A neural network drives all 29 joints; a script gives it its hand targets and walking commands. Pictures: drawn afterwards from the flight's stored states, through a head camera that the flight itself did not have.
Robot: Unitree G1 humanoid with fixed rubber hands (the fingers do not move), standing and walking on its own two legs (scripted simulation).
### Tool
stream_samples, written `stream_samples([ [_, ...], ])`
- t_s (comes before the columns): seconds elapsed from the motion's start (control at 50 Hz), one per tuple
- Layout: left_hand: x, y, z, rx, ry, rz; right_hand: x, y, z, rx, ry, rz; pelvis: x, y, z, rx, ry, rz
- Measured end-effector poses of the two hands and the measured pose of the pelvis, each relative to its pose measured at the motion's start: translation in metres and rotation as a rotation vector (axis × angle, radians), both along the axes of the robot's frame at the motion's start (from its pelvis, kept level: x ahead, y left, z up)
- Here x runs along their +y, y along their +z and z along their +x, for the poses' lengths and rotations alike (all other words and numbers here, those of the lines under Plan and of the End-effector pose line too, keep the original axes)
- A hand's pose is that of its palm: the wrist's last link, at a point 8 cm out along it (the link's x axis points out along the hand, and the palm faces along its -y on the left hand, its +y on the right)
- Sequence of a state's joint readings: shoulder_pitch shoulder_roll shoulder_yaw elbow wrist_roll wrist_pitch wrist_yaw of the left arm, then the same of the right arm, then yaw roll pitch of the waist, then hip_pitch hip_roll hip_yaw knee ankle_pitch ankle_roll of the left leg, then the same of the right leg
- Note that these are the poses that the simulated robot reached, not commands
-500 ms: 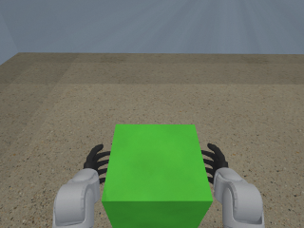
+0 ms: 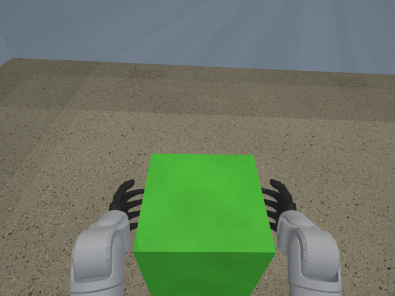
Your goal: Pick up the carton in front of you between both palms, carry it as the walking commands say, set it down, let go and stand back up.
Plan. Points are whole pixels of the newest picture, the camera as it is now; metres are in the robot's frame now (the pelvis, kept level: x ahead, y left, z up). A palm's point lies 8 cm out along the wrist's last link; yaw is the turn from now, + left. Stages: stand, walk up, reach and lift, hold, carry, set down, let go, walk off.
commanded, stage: carry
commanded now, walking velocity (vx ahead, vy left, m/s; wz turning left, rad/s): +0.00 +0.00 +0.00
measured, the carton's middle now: (201, 228) +0.30 +0.00 +0.01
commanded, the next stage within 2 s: hold in 1.68 s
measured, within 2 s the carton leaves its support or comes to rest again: neither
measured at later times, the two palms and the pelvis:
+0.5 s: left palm (143, 179) +0.36 +0.13 +0.09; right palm (285, 185) +0.35 -0.17 +0.09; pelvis +0.09 -0.02 +0.01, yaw -1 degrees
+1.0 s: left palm (146, 204) +0.32 +0.12 +0.07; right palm (292, 210) +0.31 -0.18 +0.07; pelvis +0.06 -0.02 +0.00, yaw -1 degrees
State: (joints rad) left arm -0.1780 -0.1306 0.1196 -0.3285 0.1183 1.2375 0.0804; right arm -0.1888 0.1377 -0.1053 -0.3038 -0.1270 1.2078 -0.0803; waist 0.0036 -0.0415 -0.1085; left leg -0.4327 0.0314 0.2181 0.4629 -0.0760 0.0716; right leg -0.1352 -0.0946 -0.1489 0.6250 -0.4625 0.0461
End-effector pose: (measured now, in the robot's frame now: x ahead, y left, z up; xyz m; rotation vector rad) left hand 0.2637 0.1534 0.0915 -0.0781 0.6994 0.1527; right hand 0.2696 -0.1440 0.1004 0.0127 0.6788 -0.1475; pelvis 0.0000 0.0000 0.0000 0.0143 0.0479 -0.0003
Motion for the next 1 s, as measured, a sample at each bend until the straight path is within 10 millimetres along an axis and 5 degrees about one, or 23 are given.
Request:
stream_samples([
  [0.14, -0.001, -0.017, 0.04, 0.105, -0.02, 0.004, -0.002, -0.018, 0.036, 0.105, -0.017, -0.001, 0.003, 0.009, 0.042, 0.004, -0.01, -0.005],
  [0.38, -0.018, 0.007, 0.091, 0.013, -0.034, 0.035, -0.019, -0.002, 0.082, 0.013, -0.036, 0.03, -0.007, 0.007, 0.088, 0.029, -0.017, -0.003],
  [0.62, -0.031, -0.003, 0.089, 0.038, -0.031, 0.035, -0.031, -0.011, 0.081, 0.038, -0.032, 0.026, -0.021, 0.001, 0.09, 0.016, -0.019, 0.0],
  [1.0, -0.036, -0.026, 0.052, 0.052, -0.063, 0.07, -0.036, -0.033, 0.042, 0.053, -0.019, -0.012, -0.024, 0.002, 0.057, -0.024, -0.024, -0.008],
])
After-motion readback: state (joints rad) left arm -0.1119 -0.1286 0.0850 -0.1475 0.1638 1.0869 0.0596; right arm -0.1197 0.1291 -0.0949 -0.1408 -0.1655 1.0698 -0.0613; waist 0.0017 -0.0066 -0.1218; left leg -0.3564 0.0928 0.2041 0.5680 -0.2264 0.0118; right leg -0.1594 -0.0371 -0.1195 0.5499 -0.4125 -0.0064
